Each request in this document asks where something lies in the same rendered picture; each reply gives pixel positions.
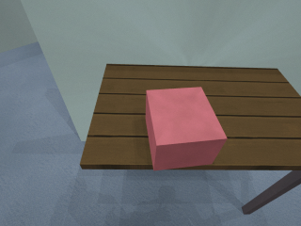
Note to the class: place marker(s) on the carton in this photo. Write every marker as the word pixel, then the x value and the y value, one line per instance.
pixel 183 130

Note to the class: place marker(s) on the table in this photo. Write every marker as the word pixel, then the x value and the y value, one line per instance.
pixel 257 108

